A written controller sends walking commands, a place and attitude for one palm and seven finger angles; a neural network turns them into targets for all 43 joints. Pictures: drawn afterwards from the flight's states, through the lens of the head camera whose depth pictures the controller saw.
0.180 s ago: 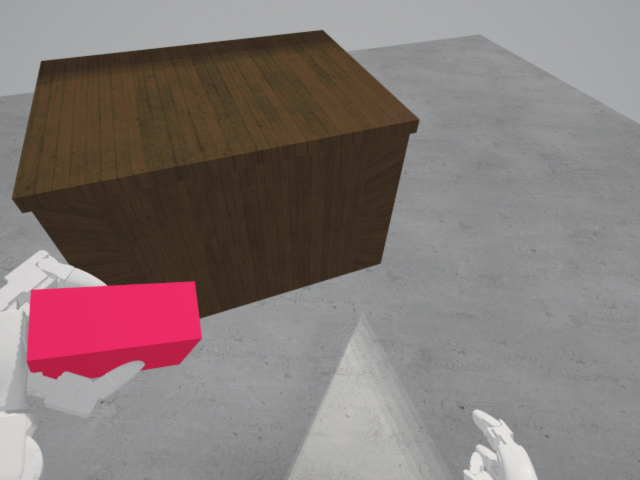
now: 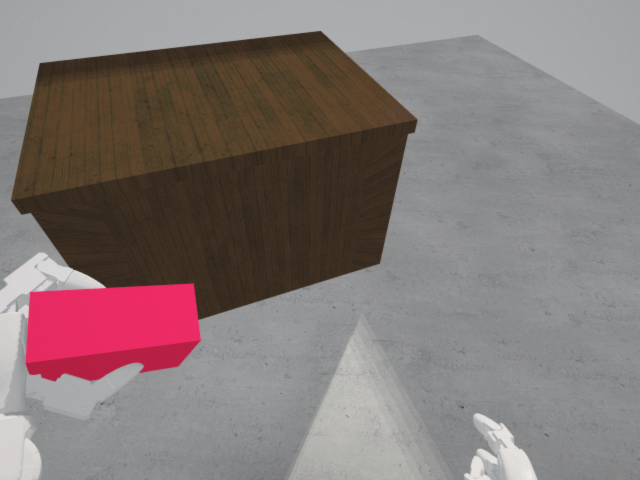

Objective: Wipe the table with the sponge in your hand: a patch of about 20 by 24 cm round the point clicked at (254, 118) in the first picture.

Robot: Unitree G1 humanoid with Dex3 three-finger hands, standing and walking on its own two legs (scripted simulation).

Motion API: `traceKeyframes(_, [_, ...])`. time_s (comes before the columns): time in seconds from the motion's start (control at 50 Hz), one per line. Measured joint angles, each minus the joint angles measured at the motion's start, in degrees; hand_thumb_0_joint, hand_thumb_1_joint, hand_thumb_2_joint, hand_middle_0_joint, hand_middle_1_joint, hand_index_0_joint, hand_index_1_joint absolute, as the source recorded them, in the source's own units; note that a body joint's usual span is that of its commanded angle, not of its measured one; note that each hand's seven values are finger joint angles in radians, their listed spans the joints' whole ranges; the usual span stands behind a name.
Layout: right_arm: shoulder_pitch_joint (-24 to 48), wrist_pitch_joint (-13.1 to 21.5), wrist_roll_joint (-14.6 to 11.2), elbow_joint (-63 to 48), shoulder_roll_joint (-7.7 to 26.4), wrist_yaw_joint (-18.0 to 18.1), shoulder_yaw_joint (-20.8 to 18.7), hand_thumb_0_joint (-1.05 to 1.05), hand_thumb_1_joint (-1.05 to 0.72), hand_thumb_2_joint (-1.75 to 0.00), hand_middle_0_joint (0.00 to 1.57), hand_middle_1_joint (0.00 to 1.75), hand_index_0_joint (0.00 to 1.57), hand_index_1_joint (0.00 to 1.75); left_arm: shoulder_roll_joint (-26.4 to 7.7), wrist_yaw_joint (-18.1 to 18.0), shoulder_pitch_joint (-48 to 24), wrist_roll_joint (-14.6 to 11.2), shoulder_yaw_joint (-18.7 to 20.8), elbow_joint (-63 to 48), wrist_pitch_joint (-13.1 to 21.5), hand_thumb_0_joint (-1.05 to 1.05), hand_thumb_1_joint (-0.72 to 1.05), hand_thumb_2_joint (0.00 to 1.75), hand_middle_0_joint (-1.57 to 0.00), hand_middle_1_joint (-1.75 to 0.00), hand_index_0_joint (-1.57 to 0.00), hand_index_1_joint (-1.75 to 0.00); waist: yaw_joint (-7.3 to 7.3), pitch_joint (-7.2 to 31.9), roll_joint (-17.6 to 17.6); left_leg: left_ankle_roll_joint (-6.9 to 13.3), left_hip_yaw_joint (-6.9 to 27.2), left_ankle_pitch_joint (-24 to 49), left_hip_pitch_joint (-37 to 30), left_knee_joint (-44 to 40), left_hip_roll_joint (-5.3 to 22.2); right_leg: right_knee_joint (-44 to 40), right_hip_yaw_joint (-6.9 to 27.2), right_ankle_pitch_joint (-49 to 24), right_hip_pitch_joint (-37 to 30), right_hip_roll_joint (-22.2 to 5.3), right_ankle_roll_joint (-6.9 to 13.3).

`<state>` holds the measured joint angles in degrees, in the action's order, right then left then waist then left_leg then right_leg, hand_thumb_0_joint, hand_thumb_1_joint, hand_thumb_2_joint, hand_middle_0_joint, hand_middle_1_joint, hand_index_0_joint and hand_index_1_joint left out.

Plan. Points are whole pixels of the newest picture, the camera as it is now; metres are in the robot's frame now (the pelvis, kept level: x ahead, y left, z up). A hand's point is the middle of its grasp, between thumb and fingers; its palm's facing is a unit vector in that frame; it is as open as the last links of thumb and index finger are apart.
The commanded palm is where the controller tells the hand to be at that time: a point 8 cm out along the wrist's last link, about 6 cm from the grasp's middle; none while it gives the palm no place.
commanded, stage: stand and wait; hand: left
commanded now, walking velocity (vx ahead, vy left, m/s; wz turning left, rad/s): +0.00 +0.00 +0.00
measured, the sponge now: (141, 332) +0.23 +0.20 +0.13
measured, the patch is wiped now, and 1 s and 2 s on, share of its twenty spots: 0.00 0.00 0.00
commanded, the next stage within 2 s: look at it before walking up in 0.08 s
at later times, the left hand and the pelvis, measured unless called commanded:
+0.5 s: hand (87, 330) +0.22 +0.24 +0.15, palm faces +0.41 -0.83 -0.37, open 10.1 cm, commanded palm +0.17 +0.27 +0.18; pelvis +0.01 +0.00 +0.00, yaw -1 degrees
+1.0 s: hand (178, 220) +0.35 +0.19 +0.17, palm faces +0.31 -0.86 -0.41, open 10.1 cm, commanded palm +0.30 +0.23 +0.18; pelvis +0.10 -0.02 +0.00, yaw -9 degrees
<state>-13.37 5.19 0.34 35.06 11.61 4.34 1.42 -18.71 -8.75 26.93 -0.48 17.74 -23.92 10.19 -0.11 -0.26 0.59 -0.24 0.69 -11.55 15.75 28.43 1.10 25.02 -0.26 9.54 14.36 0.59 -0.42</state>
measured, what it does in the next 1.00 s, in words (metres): walks ahead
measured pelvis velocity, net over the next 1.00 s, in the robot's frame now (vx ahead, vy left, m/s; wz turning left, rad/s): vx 0.10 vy -0.02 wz -0.15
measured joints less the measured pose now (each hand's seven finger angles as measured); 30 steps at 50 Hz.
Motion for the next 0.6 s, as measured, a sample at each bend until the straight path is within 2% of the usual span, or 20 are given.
traceKeyframes(0.4, [0.13,0.06,0.10,0.27,0.04,-0.02,0.05,0.01,-0.91,-0.90,0.20,0.30,0.21,0.30,0.12,-0.10,0.06,0.07,-0.06,0.18,0.02,-0.01,-0.48,0.98,-0.74,-1.34,-0.74,-1.34,0.47,0.18,0.19,-0.04,-0.20,-0.09,0.22,0.32,0.07,0.80,0.18,0.25,0.55,0.06,0.19])
traceKeyframes(0.52, [-0.38,-0.22,0.53,-0.17,-0.18,0.78,0.11,0.01,-0.91,-0.90,0.20,0.30,0.21,0.30,0.32,-0.77,0.02,0.52,0.49,-0.26,-0.40,-0.01,-0.48,0.98,-0.74,-1.34,-0.74,-1.34,0.51,1.28,0.22,0.38,-1.37,-2.69,0.63,3.04,1.07,6.60,0.96,8.54,2.51,0.92,1.45])
traceKeyframes(0.6, [-0.78,-0.32,0.55,0.07,-0.81,0.95,0.23,0.01,-0.91,-0.90,0.20,0.30,0.21,0.30,-0.15,-0.90,-0.87,0.74,1.35,0.67,-0.11,-0.01,-0.48,0.98,-0.74,-1.34,-0.74,-1.34,0.21,1.64,0.42,-0.52,-1.65,-5.47,0.59,6.25,2.19,9.39,0.22,9.66,2.68,1.31,1.95])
